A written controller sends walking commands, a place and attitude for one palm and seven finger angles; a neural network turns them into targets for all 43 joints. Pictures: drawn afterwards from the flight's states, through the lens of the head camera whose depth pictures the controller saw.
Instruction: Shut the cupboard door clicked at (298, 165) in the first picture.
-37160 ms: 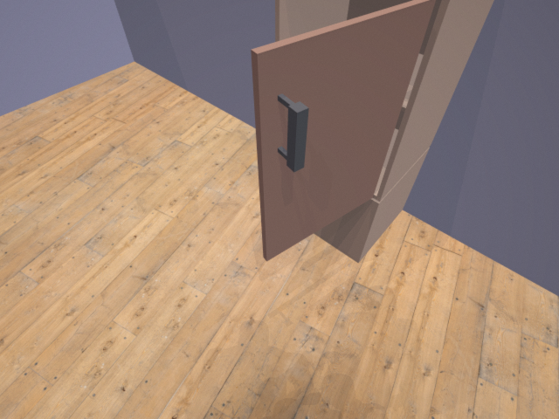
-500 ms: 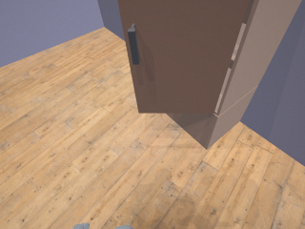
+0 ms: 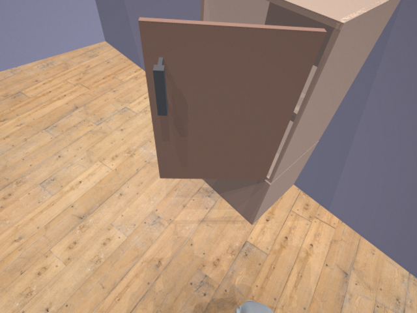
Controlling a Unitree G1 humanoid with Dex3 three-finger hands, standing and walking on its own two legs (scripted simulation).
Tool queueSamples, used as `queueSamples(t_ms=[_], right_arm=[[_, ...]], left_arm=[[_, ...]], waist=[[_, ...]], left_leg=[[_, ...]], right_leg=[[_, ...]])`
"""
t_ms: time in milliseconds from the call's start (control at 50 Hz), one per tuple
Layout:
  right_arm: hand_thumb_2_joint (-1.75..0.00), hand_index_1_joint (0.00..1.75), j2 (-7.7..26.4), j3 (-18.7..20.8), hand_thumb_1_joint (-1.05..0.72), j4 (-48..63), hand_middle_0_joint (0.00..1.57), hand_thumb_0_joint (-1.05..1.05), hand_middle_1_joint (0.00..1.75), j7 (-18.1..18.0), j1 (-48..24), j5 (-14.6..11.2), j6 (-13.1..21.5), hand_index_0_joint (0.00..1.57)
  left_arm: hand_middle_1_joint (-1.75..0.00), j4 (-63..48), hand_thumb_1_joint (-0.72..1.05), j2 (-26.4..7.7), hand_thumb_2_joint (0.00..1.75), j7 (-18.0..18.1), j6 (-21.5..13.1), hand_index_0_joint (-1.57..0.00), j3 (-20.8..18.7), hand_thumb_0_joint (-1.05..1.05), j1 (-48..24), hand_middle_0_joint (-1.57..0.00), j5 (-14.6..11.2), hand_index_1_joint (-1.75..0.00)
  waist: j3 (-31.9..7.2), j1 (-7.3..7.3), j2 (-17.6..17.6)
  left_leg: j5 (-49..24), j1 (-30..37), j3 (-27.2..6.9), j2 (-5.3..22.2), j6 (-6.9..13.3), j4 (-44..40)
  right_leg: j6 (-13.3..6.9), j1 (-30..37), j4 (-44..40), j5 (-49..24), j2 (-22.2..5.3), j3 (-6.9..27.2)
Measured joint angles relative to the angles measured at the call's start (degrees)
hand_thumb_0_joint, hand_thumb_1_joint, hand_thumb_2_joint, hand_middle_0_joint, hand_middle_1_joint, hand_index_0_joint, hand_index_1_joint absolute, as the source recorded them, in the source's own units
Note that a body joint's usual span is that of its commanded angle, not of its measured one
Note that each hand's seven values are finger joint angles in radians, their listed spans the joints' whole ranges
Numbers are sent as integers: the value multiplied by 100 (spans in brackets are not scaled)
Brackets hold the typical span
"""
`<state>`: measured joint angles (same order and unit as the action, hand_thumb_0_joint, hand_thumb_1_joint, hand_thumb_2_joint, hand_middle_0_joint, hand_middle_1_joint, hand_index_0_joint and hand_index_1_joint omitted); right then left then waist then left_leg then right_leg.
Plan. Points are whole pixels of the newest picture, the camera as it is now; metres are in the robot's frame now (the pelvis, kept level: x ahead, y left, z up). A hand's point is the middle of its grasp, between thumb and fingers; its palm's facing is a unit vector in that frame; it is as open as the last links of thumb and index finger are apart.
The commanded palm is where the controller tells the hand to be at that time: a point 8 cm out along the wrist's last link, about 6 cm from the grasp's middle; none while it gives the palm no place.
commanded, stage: take the last steps up to it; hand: left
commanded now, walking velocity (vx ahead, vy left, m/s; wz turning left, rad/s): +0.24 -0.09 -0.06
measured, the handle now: (161, 86) +0.61 +0.16 +0.09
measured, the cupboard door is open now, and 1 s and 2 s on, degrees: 48 48 48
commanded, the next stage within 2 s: come to a stop and stand still in 0.24 s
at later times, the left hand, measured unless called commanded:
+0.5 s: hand (169, 293) +0.20 +0.09 -0.18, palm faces +0.02 -0.98 -0.21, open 7.2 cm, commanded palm none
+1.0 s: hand (162, 303) +0.18 +0.10 -0.18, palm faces +0.00 -0.96 -0.28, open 7.4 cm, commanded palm none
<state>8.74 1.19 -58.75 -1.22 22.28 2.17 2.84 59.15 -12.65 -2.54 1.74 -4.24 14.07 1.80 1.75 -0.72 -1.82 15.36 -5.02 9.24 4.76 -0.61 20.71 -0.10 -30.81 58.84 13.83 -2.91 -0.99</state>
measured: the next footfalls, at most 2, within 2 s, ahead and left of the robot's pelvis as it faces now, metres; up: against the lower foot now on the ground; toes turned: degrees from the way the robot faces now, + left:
right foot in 0.18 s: +0.19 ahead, -0.16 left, +0.00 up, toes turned -8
left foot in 0.58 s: +0.25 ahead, +0.02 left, +0.00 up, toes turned +3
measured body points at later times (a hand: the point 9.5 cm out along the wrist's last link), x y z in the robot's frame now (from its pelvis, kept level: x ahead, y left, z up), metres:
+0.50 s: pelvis +0.16 -0.08 -0.01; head +0.18 -0.09 +0.44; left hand +0.20 +0.14 -0.16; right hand +0.21 -0.32 -0.16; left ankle +0.19 +0.03 -0.72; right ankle +0.16 -0.16 -0.75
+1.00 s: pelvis +0.12 -0.10 -0.02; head +0.16 -0.11 +0.43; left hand +0.18 +0.15 -0.16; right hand +0.20 -0.34 -0.17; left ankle +0.21 +0.02 -0.74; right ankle +0.08 -0.23 -0.75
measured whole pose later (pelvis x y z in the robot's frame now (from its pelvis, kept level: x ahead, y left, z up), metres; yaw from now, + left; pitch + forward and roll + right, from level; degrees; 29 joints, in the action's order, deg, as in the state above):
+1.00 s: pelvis +0.12 -0.10 -0.02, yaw -2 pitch -1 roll +0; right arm 10.8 2.8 -56.9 -0.8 8.0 0.7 -3.0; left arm 57.0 -12.0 2.0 1.9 -2.5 11.7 1.4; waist 5.3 0.3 1.3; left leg 12.5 -22.4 3.3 2.2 -0.2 33.1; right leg 0.0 -10.8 32.4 20.9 -0.7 0.2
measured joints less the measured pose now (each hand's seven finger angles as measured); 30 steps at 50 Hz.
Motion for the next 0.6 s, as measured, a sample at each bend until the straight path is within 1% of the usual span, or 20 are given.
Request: queueSamples(t_ms=[40, 80, 120, 160, 180, 200, 220, 240, 260, 280, 300, 320, 360, 400, 460, 520, 560, 580, 600], right_arm=[[-89, 30, -21, 19, -90, -107, 20, 0, 29, 17, 108, 0, -22, 20], [-89, 30, -34, 44, -90, -198, 20, 0, 29, 35, 187, 8, -52, 20], [-89, 30, -38, 69, -90, -282, 20, 0, 29, 52, 251, 14, -89, 20], [-89, 30, -39, 94, -90, -367, 20, 0, 30, 67, 328, 5, -135, 20], [-89, 30, -51, 97, -90, -407, 20, 0, 30, 80, 393, -12, -154, 20], [-89, 30, -47, 103, -90, -470, 20, 0, 30, 102, 394, -44, -184, 20], [-89, 30, -24, 108, -90, -531, 20, 0, 30, 114, 307, -81, -246, 20], [-89, 30, 1, 120, -90, -553, 20, 0, 29, 118, 202, -107, -305, 20], [-89, 30, 23, 141, -90, -551, 20, 0, 29, 118, 90, -121, -346, 20], [-89, 30, 36, 157, -90, -532, 20, 0, 29, 114, -24, -120, -359, 20], [-89, 30, 45, 168, -90, -495, 20, 1, 29, 108, -135, -111, -352, 20], [-89, 30, 50, 175, -91, -443, 20, 1, 29, 102, -239, -97, -334, 20], [-89, 30, 57, 177, -91, -322, 20, 0, 29, 89, -431, -73, -291, 20], [-89, 30, 65, 159, -91, -212, 20, 0, 29, 66, -617, -70, -260, 20], [-89, 30, 86, 115, -91, -114, 20, 0, 29, 11, -905, -110, -262, 20], [-89, 30, 135, 86, -92, -59, 20, 0, 29, 2, -1182, -153, -332, 20], [-89, 30, 139, 78, -92, -15, 20, 0, 29, 14, -1308, -157, -389, 20], [-89, 30, 142, 79, -92, 11, 20, 0, 29, 21, -1345, -153, -409, 20], [-89, 30, 129, 82, -92, 26, 20, 0, 29, 19, -1380, -143, -424, 20]], left_arm=[[-29, -26, 91, 31, 90, 8, -12, -20, 26, 1, -110, -19, -12, -30], [-29, -38, 91, 70, 90, 11, -24, -19, 55, 1, -233, -19, -23, -30], [-29, -43, 91, 109, 90, 11, -54, -19, 76, 1, -351, -19, -30, -30], [-29, -59, 91, 138, 90, 13, -115, -19, 88, 1, -440, -19, -32, -30], [-29, -86, 91, 130, 90, 15, -184, -20, 95, 1, -458, -19, -28, -30], [-29, -88, 91, 150, 90, 41, -283, -20, 83, 1, -501, -19, -15, -30], [-29, -77, 91, 203, 90, 81, -369, -20, 79, 1, -555, -19, -24, -30], [-29, -69, 91, 262, 90, 114, -419, -20, 97, 1, -590, -19, -46, -30], [-29, -57, 91, 318, 90, 146, -444, -20, 116, 0, -598, -19, -60, -30], [-29, -43, 91, 363, 90, 176, -445, -20, 132, 0, -579, -19, -68, -30], [-29, -32, 92, 396, 90, 221, -440, -20, 123, 0, -547, -20, -86, -30], [-29, -25, 93, 395, 90, 281, -446, -20, 90, 0, -515, -20, -104, -30], [-29, 28, 94, 353, 90, 327, -463, -20, 103, -1, -442, -20, -91, -30], [-29, 99, 95, 337, 90, 356, -479, -20, 144, -1, -350, -20, -69, -30], [-29, 214, 95, 369, 90, 394, -470, -20, 221, -1, -234, -20, -53, -30], [-29, 297, 95, 429, 90, 421, -399, -20, 274, 0, -138, -20, -65, -30], [-29, 327, 94, 453, 90, 434, -321, -20, 282, 0, -81, -20, -78, -30], [-29, 332, 93, 461, 90, 441, -279, -20, 280, 0, -57, -20, -86, -30], [-29, 331, 93, 452, 90, 452, -230, -20, 273, 0, -53, -20, -95, -30]], waist=[[61, -22, 43], [137, -82, 90], [206, -154, 136], [247, -215, 184], [240, -222, 173], [261, -182, 205], [325, -160, 275], [384, -161, 335], [416, -155, 371], [416, -141, 371], [396, -128, 363], [364, -116, 358], [276, -106, 339], [178, -77, 316], [97, 31, 323], [88, 140, 341], [95, 171, 326], [99, 181, 322], [116, 188, 276]], left_leg=[[50, 185, 64, 38, -70, -118], [167, 331, 123, 84, -157, -122], [351, 445, 178, 144, -264, -20], [630, 504, 196, 234, -395, 244], [834, 464, 178, 272, -432, 520], [1051, 304, 138, 360, -351, 1014], [1346, 18, -84, 392, -229, 1772], [1533, -326, -343, 337, -119, 2582], [1533, -662, -511, 254, -35, 3273], [1411, -979, -585, 174, 16, 3799], [1220, -1269, -609, 121, 39, 4148], [1026, -1518, -612, 96, 42, 4318], [749, -1874, -571, 73, 6, 4232], [634, -2030, -508, 42, -65, 3741], [543, -1943, -504, -58, -165, 2704], [337, -1686, -555, -190, -201, 1854], [13, -1460, -568, -259, -192, 1399], [-379, -1345, -569, -265, -143, 1215], [-414, -1270, -561, -300, 2, 1173]], right_leg=[[29, -43, -523, -167, -101, -78], [21, 27, -1150, -217, -154, -180], [-12, 181, -1711, -222, -140, -282], [-72, 469, -2221, -270, -65, -388], [-118, 682, -2506, -304, -23, -405], [-180, 708, -2484, -464, 26, -424], [-237, 680, -2268, -329, 81, -469], [-281, 736, -2185, -158, 117, -526], [-310, 845, -2243, -53, 145, -573], [-329, 968, -2385, -20, 169, -600], [-327, 1100, -2581, -63, 195, -627], [-343, 1234, -2796, -127, 233, -664], [-394, 1484, -3194, -227, 302, -740], [-426, 1672, -3470, -273, 361, -778], [-427, 1876, -3630, -231, 445, -762], [-398, 1986, -3500, -57, 498, -703], [-361, 2026, -3292, 123, 499, -691], [-337, 2030, -3155, 232, 499, -700], [-308, 2027, -3012, 341, 465, -705]])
